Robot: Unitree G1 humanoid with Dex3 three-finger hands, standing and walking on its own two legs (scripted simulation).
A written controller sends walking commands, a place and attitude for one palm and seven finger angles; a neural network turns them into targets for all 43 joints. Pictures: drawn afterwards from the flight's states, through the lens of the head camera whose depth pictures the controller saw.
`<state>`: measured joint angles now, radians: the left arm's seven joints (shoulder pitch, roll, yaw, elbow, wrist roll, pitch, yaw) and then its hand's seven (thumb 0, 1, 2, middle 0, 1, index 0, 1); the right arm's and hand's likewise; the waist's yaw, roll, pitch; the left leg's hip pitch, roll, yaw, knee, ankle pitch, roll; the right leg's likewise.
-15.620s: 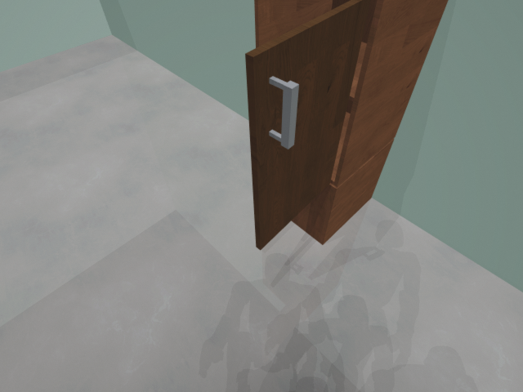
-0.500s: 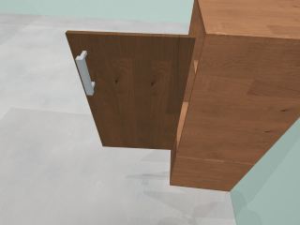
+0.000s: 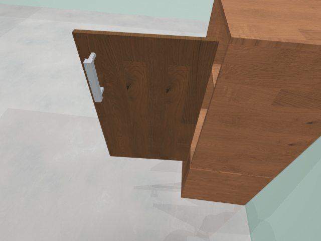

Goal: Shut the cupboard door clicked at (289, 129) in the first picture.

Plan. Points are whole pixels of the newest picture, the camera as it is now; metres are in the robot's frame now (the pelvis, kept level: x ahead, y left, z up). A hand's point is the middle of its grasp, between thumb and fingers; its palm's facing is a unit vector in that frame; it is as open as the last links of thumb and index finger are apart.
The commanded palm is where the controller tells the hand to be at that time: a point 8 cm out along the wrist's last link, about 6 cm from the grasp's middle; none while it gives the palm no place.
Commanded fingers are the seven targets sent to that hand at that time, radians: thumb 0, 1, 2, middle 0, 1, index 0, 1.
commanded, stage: shuffle to correct the standing spot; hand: left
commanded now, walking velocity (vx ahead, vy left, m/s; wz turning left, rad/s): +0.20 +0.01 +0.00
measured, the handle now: (95, 78) +0.50 +0.23 +0.13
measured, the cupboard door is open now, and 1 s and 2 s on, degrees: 93 93 93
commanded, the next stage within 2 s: come to a stop and stand still in 0.08 s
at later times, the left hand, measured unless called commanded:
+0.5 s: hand out of the picture +0.14 +0.19 -0.17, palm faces +0.04 -0.97 -0.25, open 7.4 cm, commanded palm none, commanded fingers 0.00 0.90 0.90 -0.20 -0.30 -0.20 -0.30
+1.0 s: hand out of the picture +0.09 +0.23 -0.17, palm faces +0.00 -0.97 -0.26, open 7.4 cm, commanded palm none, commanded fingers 0.00 0.90 0.90 -0.20 -0.30 -0.20 -0.30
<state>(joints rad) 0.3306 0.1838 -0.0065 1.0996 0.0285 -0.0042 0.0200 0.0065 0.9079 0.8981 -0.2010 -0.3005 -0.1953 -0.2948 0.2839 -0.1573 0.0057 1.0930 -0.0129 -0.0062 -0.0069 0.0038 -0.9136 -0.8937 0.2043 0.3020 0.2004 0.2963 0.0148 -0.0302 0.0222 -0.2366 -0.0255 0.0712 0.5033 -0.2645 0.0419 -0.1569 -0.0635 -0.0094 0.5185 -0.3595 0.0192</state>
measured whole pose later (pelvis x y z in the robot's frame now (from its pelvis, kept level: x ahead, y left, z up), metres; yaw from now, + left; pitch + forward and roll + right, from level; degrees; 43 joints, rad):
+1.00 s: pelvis +0.06 +0.04 -0.01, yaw -1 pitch -1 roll +0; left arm 0.32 0.20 0.00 0.96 0.03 0.03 0.03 0.01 0.91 0.90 -0.20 -0.30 -0.20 -0.30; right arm 0.23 -0.19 -0.03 0.92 -0.02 0.03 0.00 0.00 -0.91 -0.89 0.20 0.30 0.20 0.30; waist 0.01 0.02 0.00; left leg -0.26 -0.03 0.10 0.63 -0.35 0.06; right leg -0.35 -0.07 -0.01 0.61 -0.24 0.03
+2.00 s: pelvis +0.09 +0.03 +0.00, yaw -2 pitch -2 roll +1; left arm 0.26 0.17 -0.01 1.07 0.01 -0.01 0.04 0.01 0.91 0.90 -0.20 -0.30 -0.20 -0.30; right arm 0.24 -0.16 -0.01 1.14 -0.01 -0.01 -0.02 0.00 -0.91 -0.89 0.20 0.30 0.20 0.30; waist 0.00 0.00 0.05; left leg -0.11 -0.03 0.10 0.43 -0.29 0.04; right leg -0.24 -0.05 0.00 0.48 -0.21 0.03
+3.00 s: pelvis +0.06 -0.01 -0.07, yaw +4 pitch +8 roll -2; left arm 0.38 0.24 0.09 -0.16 -0.26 -0.40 -0.34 0.02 0.90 0.90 -0.65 -0.79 -0.64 -0.78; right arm 0.17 -0.21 0.04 0.53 0.04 -0.28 -0.05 0.01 -0.91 -0.89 0.21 0.30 0.20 0.30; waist 0.05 0.04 -0.07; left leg -0.70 0.02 -0.04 1.09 -0.54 -0.01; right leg -0.73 -0.04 -0.13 1.03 -0.44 -0.02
